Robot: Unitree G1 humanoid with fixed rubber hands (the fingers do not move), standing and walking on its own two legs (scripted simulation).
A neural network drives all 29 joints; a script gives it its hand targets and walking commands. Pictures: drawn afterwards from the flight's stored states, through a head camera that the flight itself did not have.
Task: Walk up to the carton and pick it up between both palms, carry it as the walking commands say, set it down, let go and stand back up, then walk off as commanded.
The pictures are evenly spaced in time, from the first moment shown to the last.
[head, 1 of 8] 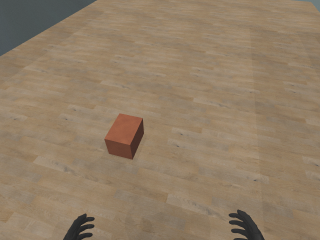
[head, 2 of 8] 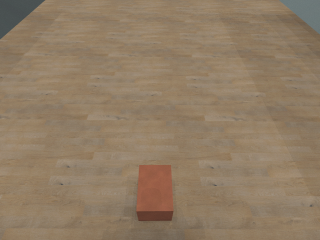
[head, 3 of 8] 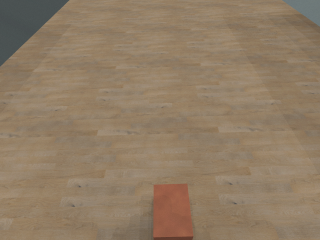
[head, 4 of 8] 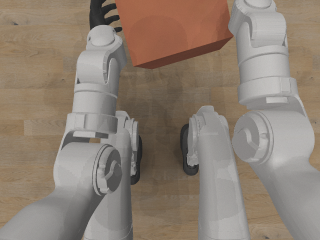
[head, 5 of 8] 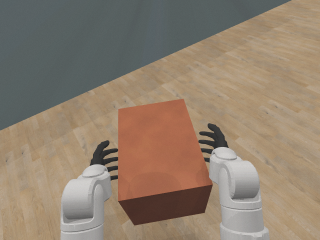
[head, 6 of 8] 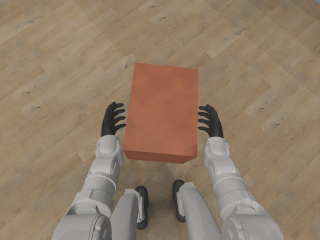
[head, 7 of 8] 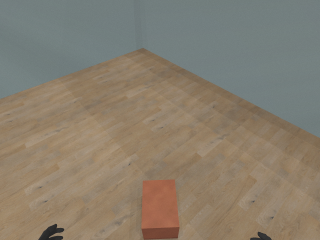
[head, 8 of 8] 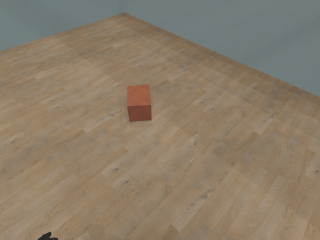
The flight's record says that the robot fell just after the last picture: no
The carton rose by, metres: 0.72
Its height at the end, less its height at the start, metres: +0.00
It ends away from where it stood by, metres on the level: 2.69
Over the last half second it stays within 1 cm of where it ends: yes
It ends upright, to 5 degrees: yes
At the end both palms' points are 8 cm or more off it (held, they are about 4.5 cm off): yes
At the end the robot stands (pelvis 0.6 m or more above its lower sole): yes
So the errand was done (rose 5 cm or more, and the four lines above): yes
